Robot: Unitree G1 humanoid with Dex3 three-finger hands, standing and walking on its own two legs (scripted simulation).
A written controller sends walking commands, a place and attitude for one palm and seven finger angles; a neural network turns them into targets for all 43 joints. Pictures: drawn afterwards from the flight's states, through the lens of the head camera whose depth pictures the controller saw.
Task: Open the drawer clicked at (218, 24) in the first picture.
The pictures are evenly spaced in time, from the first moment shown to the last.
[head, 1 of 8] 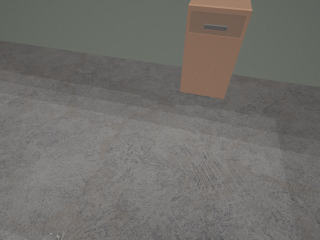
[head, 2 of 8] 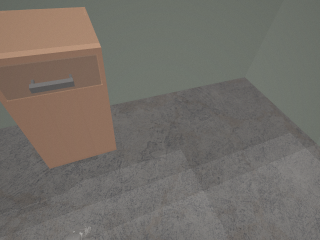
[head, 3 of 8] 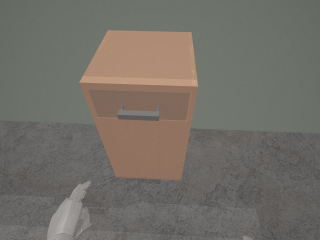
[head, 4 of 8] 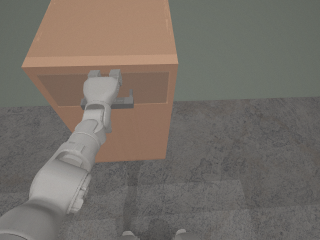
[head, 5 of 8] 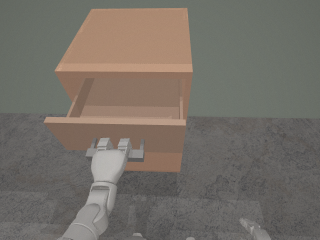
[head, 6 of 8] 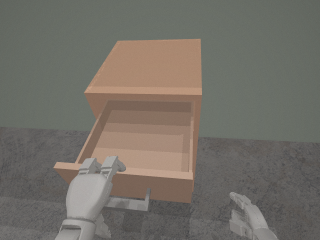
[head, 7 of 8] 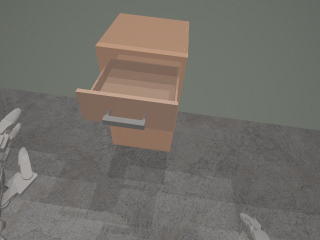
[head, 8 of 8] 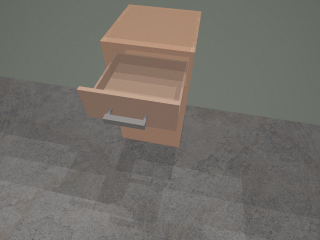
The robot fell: no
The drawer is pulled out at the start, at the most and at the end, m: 0.00 0.30 0.30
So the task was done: yes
